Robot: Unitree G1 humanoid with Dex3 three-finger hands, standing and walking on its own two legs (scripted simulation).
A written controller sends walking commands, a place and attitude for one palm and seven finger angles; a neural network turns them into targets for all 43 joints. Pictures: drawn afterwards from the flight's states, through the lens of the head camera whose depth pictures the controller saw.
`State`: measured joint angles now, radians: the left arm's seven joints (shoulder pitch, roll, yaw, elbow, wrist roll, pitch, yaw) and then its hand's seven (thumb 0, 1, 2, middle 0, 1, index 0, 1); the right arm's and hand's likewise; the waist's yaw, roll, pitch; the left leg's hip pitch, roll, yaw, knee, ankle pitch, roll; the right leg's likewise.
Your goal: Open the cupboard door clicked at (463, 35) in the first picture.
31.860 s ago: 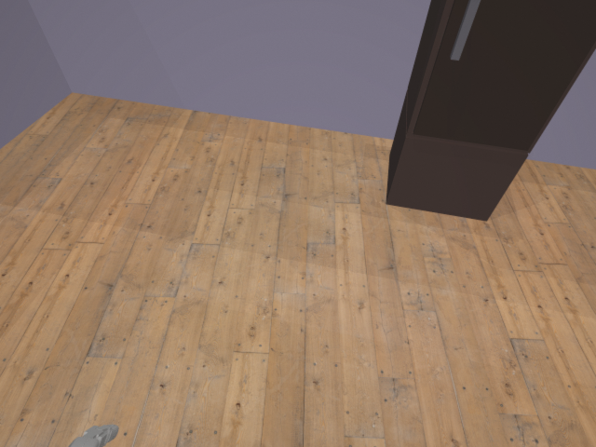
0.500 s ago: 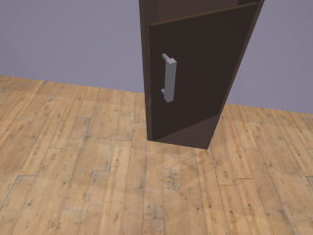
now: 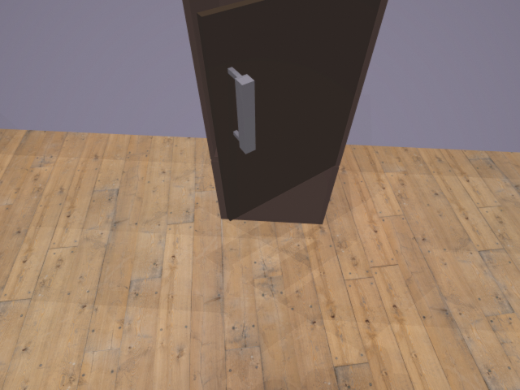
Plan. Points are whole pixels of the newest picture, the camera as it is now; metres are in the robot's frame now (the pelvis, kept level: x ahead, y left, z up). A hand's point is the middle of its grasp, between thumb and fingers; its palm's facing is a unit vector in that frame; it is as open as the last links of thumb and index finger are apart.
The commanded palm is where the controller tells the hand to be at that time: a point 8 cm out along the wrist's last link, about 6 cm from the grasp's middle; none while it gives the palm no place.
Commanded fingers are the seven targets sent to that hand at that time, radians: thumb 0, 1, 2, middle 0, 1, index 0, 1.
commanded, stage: walk to a spot facing it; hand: left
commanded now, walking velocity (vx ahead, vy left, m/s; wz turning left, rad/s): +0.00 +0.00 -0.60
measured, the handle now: (240, 111) +0.61 +0.08 +0.07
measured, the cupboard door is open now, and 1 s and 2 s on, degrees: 37 37 37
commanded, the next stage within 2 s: none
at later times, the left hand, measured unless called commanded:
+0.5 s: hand out of the picture +0.09 +0.18 -0.16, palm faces -0.18 -0.95 -0.24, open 7.4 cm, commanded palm none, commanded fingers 0.00 0.90 0.90 -0.20 -0.30 -0.20 -0.30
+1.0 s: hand (207, 329) +0.24 +0.12 -0.16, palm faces -0.56 -0.78 -0.26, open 7.4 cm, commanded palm none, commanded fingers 0.00 0.90 0.90 -0.20 -0.30 -0.20 -0.30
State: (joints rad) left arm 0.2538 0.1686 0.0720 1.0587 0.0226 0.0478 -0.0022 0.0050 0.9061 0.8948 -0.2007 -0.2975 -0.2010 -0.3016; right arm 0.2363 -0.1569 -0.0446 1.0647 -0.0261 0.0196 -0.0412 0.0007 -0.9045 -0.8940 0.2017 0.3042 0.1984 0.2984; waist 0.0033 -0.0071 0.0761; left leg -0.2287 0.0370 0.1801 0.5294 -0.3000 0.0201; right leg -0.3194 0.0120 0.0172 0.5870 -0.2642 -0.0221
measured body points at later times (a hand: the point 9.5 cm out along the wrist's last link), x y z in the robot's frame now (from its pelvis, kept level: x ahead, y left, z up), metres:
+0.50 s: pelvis +0.01 -0.01 +0.01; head +0.07 -0.02 +0.46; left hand +0.10 +0.23 -0.14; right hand +0.09 -0.29 -0.12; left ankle +0.03 +0.15 -0.68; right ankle +0.01 -0.10 -0.73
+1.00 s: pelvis +0.02 +0.01 -0.01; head +0.07 -0.03 +0.44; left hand +0.27 +0.16 -0.14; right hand -0.12 -0.22 -0.15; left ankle +0.05 +0.15 -0.72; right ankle -0.05 -0.10 -0.74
